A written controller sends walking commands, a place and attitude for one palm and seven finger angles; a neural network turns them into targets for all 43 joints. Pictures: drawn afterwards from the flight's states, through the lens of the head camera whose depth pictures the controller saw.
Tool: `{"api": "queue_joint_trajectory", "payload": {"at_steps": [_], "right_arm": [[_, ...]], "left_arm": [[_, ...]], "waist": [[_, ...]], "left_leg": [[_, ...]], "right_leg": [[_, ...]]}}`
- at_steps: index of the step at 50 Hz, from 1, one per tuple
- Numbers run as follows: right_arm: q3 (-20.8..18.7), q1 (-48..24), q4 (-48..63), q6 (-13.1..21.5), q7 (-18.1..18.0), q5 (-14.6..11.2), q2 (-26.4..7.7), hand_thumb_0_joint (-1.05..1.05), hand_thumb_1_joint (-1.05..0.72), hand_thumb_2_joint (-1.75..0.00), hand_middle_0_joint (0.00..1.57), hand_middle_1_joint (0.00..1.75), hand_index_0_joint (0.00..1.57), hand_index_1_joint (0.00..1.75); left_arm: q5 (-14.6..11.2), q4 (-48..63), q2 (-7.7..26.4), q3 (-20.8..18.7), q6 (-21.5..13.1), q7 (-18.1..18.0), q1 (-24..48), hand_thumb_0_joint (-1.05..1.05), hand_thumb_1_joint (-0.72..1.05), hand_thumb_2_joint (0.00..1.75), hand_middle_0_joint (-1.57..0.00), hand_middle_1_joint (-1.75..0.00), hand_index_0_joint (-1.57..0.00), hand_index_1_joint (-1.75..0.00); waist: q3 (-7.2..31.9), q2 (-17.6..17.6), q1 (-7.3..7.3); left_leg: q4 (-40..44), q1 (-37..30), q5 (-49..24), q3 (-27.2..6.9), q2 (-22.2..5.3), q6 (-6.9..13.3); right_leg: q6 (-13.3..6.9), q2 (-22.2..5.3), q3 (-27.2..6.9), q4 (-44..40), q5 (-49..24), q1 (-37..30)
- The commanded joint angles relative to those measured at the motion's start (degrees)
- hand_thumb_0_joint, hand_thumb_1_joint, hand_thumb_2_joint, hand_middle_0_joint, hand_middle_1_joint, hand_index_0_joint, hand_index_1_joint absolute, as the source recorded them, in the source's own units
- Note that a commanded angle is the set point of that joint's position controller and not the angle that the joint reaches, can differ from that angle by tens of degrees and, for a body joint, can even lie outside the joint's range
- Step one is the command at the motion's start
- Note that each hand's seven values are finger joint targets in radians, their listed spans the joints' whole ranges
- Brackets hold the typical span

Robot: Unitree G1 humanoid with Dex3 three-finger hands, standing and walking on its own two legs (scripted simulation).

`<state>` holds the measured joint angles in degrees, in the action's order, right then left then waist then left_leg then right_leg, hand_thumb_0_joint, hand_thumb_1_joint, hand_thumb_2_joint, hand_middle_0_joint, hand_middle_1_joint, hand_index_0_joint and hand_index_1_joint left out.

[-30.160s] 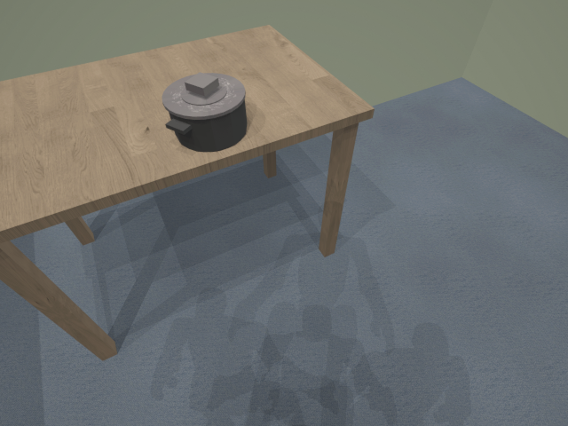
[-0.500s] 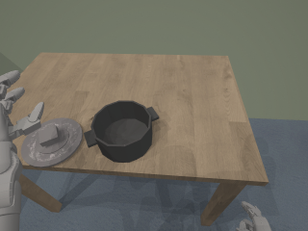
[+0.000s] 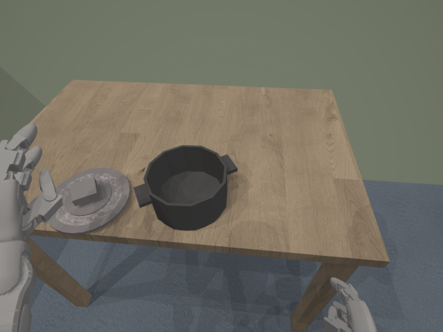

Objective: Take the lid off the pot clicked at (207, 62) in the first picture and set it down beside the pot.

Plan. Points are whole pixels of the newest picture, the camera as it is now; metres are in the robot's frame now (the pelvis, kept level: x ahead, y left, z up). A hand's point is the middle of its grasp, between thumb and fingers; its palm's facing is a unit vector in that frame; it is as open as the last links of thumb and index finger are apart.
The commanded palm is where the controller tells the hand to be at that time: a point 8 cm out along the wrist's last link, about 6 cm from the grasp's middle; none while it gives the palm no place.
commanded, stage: draw the hand back to the body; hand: left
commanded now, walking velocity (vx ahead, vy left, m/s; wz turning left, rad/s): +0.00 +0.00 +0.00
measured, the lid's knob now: (84, 191) +0.39 +0.37 -0.01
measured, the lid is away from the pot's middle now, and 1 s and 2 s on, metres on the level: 0.24 0.24 0.24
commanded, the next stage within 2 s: step back with the hand held close in 0.60 s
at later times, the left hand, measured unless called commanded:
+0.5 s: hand (53, 245) +0.18 +0.25 +0.16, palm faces +0.39 -0.83 -0.39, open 7.4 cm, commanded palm +0.12 +0.29 +0.18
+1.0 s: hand (54, 248) +0.18 +0.25 +0.14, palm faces +0.25 -0.86 -0.45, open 7.4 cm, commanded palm +0.11 +0.30 +0.18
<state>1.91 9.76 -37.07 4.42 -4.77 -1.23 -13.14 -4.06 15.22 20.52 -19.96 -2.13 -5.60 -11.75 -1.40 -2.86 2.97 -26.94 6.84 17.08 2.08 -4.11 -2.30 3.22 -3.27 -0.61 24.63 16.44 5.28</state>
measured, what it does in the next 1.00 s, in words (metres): stands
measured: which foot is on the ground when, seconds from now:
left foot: down 0.00-1.00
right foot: down 0.00-1.00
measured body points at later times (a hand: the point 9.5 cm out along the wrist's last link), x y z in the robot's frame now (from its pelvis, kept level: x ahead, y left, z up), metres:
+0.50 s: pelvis -0.01 +0.01 +0.00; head -0.02 +0.00 +0.45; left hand +0.15 +0.29 +0.18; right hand +0.19 -0.21 -0.08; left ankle -0.03 +0.14 -0.74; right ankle -0.03 -0.16 -0.74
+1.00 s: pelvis -0.03 +0.03 -0.01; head +0.00 +0.04 +0.44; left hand +0.16 +0.30 +0.17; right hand +0.15 -0.22 -0.08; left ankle -0.03 +0.14 -0.74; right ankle -0.03 -0.16 -0.74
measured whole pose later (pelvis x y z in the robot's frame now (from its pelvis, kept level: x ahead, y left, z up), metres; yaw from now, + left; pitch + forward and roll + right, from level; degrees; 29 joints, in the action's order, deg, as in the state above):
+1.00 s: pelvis -0.03 +0.03 -0.01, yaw -2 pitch +1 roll -1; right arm 0.7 9.7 -30.6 1.0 -4.2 -1.4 -12.3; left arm -2.6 33.2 22.2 -19.6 -7.6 -4.1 -33.2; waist -2.0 0.7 0.1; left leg -32.2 15.6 17.2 4.1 -3.3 -0.1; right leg 5.2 -4.3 -2.5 28.1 14.4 14.2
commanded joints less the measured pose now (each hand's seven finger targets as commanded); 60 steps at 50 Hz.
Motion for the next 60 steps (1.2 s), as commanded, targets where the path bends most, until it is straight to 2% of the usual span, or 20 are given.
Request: {"api": "queue_joint_trajectory", "payload": {"at_steps": [1, 13, 17, 20, 22, 27, 30, 32, 35, 36, 37, 38, 39, 41, 44, 47, 50, 54, 56, 60], "right_arm": [[-2.68, -7.75, 9.46, 3.85, -0.59, 0.41, -6.49, 0.00, -0.90, -0.90, 0.20, 0.30, 0.20, 0.30], [-2.60, -7.50, 9.92, 5.04, -0.39, 1.09, -5.96, 0.00, -0.90, -0.90, 0.20, 0.30, 0.20, 0.30], [-2.56, -8.00, 10.28, 4.97, -0.49, 1.04, -5.88, 0.00, -0.90, -0.90, 0.20, 0.30, 0.20, 0.30], [-2.54, -8.00, 10.97, 5.40, -0.55, 1.15, -5.51, 0.00, -0.90, -0.90, 0.20, 0.30, 0.20, 0.30], [-2.44, -7.82, 10.84, 5.65, -0.63, 1.19, -5.45, 0.00, -0.90, -0.90, 0.20, 0.30, 0.20, 0.30], [-2.37, -7.39, 10.68, 5.54, -1.07, 1.21, -5.40, 0.00, -0.90, -0.90, 0.20, 0.30, 0.20, 0.30], [-2.32, -7.54, 11.06, 5.28, -1.16, 1.38, -5.35, 0.00, -0.90, -0.90, 0.20, 0.30, 0.20, 0.30], [-2.33, -7.78, 11.07, 5.58, -1.15, 1.38, -5.26, 0.00, -0.90, -0.90, 0.20, 0.30, 0.20, 0.30], [-2.25, -7.59, 11.28, 5.42, -1.04, 1.49, -5.22, 0.00, -0.90, -0.90, 0.20, 0.30, 0.20, 0.30], [-2.02, -4.90, 13.25, 3.73, -0.90, 0.56, -5.96, 0.00, -0.90, -0.90, 0.20, 0.30, 0.20, 0.30], [-1.69, -4.80, 11.70, 2.95, -0.95, 0.97, -5.06, 0.00, -0.90, -0.90, 0.20, 0.30, 0.20, 0.30], [-1.77, -4.69, 10.82, 2.40, -0.91, 1.11, -4.60, 0.00, -0.90, -0.90, 0.20, 0.30, 0.20, 0.30], [-2.36, -4.53, 11.42, 1.86, -0.65, 0.89, -4.91, 0.00, -0.90, -0.90, 0.20, 0.30, 0.20, 0.30], [-3.01, -4.40, 12.76, 0.95, -0.30, 0.70, -5.41, 0.00, -0.90, -0.90, 0.20, 0.30, 0.20, 0.30], [-3.59, -4.56, 14.49, -0.14, 0.23, 0.43, -5.76, 0.00, -0.90, -0.90, 0.20, 0.30, 0.20, 0.30], [-3.89, -5.19, 15.86, -0.44, 0.26, -0.03, -5.71, 0.00, -0.90, -0.90, 0.20, 0.30, 0.20, 0.30], [-4.05, -4.83, 16.39, -0.03, 0.21, -0.53, -5.65, 0.00, -0.90, -0.90, 0.20, 0.30, 0.20, 0.30], [-4.06, -4.50, 16.53, 1.59, -0.09, -0.80, -6.10, 0.00, -0.90, -0.90, 0.20, 0.30, 0.20, 0.30], [-4.13, -3.70, 16.34, 2.40, -0.23, -0.95, -6.39, 0.00, -0.90, -0.90, 0.20, 0.30, 0.20, 0.30], [-4.31, -2.69, 15.65, 3.20, -0.54, -1.05, -6.17, 0.00, -0.90, -0.90, 0.20, 0.30, 0.20, 0.30]], "left_arm": [[0.37, 15.58, 12.93, -5.85, -4.28, -1.11, 7.38, 0.00, 0.90, 0.90, -0.20, -0.30, -0.20, -0.30], [1.00, 22.30, 10.11, -4.23, -4.97, -1.16, -6.12, 0.00, 0.90, 0.90, -0.20, -0.30, -0.20, -0.30], [0.77, 23.78, 9.90, -3.61, -4.72, -1.22, -8.47, 0.00, 0.90, 0.90, -0.20, -0.30, -0.20, -0.30], [1.25, 27.61, 9.16, -2.74, -5.10, -1.23, -11.15, 0.00, 0.90, 0.90, -0.20, -0.30, -0.20, -0.30], [1.12, 27.55, 9.84, -3.45, -5.02, -1.49, -13.19, 0.00, 0.90, 0.90, -0.20, -0.30, -0.20, -0.30], [1.36, 27.36, 9.34, -2.93, -4.59, -1.90, -11.47, 0.00, 0.90, 0.90, -0.20, -0.30, -0.20, -0.30], [1.52, 26.40, 7.80, -1.52, -4.42, -1.65, -12.41, 0.00, 0.90, 0.90, -0.20, -0.30, -0.20, -0.30], [1.49, 27.79, 9.48, -2.89, -4.57, -1.82, -12.51, 0.00, 0.90, 0.90, -0.20, -0.30, -0.20, -0.30], [1.67, 27.68, 8.01, -1.69, -4.36, -1.63, -13.10, 0.00, 0.90, 0.90, -0.20, -0.30, -0.20, -0.30], [0.53, 33.40, 17.22, -11.14, -7.99, -1.91, -1.89, 0.00, 0.90, 0.90, -0.20, -0.30, -0.20, -0.30], [0.73, 30.91, 17.85, -11.83, -9.51, -1.80, -1.91, 0.00, 0.90, 0.90, -0.20, -0.30, -0.20, -0.30], [0.90, 24.59, 12.03, -7.84, -9.36, -1.08, -9.32, 0.00, 0.90, 0.90, -0.20, -0.30, -0.20, -0.30], [1.08, 23.36, 9.74, -5.95, -9.06, -0.45, -12.83, 0.00, 0.90, 0.90, -0.20, -0.30, -0.20, -0.30], [1.39, 24.00, 8.10, -4.50, -8.88, 0.29, -16.82, 0.00, 0.90, 0.90, -0.20, -0.30, -0.20, -0.30], [1.59, 26.33, 8.64, -5.36, -9.21, 0.50, -20.79, 0.00, 0.90, 0.90, -0.20, -0.30, -0.20, -0.30], [1.41, 31.64, 11.79, -8.13, -9.72, -0.13, -22.35, 0.00, 0.90, 0.90, -0.20, -0.30, -0.20, -0.30], [1.03, 34.52, 11.62, -8.30, -10.04, -0.72, -24.32, 0.00, 0.90, 0.90, -0.20, -0.30, -0.20, -0.30], [0.71, 35.89, 11.69, -8.46, -10.33, -1.80, -24.14, 0.00, 0.90, 0.90, -0.20, -0.30, -0.20, -0.30], [0.61, 35.16, 11.50, -8.49, -10.63, -2.26, -23.17, 0.00, 0.90, 0.90, -0.20, -0.30, -0.20, -0.30], [0.70, 32.86, 10.79, -7.82, -11.37, -2.65, -22.44, 0.00, 0.90, 0.90, -0.20, -0.30, -0.20, -0.30]], "waist": [[7.91, -0.80, 0.06], [6.47, -1.94, 0.46], [4.30, 1.72, 0.00], [4.90, -2.62, 0.57], [4.36, -0.17, 0.42], [3.67, -1.03, 0.05], [3.11, 0.95, 0.28], [4.02, -0.39, 0.43], [4.03, -0.48, 0.52], [1.37, 1.01, -1.00], [2.03, 2.81, -1.43], [1.58, 6.92, -1.87], [3.82, 8.67, -1.96], [7.86, 5.80, -2.03], [10.71, 2.18, -1.62], [12.59, 0.43, -1.32], [12.12, -2.71, -1.25], [9.52, -6.82, -1.27], [8.02, -5.88, -1.74], [5.91, 1.61, -3.02]], "left_leg": [[2.58, -5.03, -15.44, 2.32, 1.85, 3.73], [2.45, -3.60, -14.80, 2.16, 1.59, 3.22], [2.21, -2.56, -12.86, 2.00, 1.43, 3.25], [2.06, -2.94, -12.63, 2.00, 1.43, 3.20], [1.99, -2.47, -12.14, 1.85, 1.44, 3.04], [1.68, -2.73, -11.94, 1.95, 1.55, 3.05], [1.91, -2.23, -11.22, 1.73, 1.41, 3.18], [1.67, -2.78, -11.54, 1.75, 1.55, 3.18], [1.54, -2.61, -12.71, 1.93, 1.48, 3.13], [-0.52, 0.39, -7.82, 2.68, 0.73, 4.44], [-1.27, 0.78, -6.44, 1.93, 1.12, 4.29], [-2.08, 1.57, -8.16, 1.68, 0.90, 4.64], [-2.81, 0.99, -11.66, 1.79, 0.19, 4.93], [-3.47, 0.23, -19.67, 1.94, -0.93, 5.34], [-3.53, 0.21, -28.40, 1.29, -2.61, 5.55], [-2.81, 0.71, -30.73, -0.11, -3.46, 5.63], [-1.92, 3.47, -27.76, -1.14, -4.42, 5.72], [0.61, 8.51, -17.42, -2.67, -5.50, 5.89], [0.31, 11.96, -8.30, -2.73, -5.16, 5.62], [-1.84, 15.32, 8.85, -2.89, -2.77, 5.03]], "right_leg": [[-4.12, 1.84, 4.80, -2.61, -17.83, 2.43], [-4.34, 1.81, 4.74, -2.48, -16.22, 2.75], [-4.08, 1.69, 4.67, -3.36, -14.68, 3.49], [-4.27, 1.42, 4.58, -3.11, -14.12, 3.76], [-4.21, 1.67, 4.66, -3.04, -13.76, 3.65], [-4.22, 1.59, 4.38, -3.14, -13.52, 4.26], [-4.07, 1.60, 4.81, -3.18, -12.45, 4.68], [-4.15, 1.57, 4.32, -3.09, -12.96, 4.05], [-4.14, 1.52, 4.55, -2.80, -14.13, 4.00], [-3.80, -1.99, -1.42, -5.24, -22.57, 8.30], [-4.36, -3.34, -2.26, -4.52, -25.36, 7.75], [-4.03, -3.70, -1.66, -3.42, -28.00, 8.25], [-3.45, -4.17, -1.37, -2.23, -31.34, 7.30], [-2.45, -4.48, -0.41, 0.11, -34.76, 5.73], [-1.69, -3.55, 1.41, 2.53, -33.24, 5.64], [-1.55, -3.01, 1.79, 4.69, -29.64, 5.78], [-1.23, -2.29, 2.57, 6.27, -23.99, 6.69], [-1.32, -1.69, 3.53, 8.02, -14.17, 7.76], [-1.70, -2.31, 3.07, 7.21, -13.55, 7.81], [-2.67, -4.52, 0.66, 4.07, -10.79, 10.96]]}}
